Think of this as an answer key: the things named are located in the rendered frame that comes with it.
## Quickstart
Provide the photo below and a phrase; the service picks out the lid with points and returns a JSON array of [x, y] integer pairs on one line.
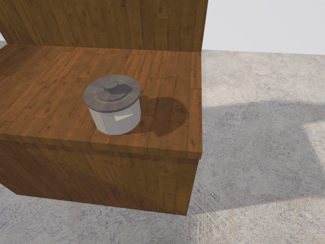
[[101, 101]]

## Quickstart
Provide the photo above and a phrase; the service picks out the knob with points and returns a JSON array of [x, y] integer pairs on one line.
[[110, 85]]

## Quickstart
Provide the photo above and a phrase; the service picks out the pot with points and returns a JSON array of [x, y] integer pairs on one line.
[[117, 123]]

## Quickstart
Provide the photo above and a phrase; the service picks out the table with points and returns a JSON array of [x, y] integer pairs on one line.
[[50, 146]]

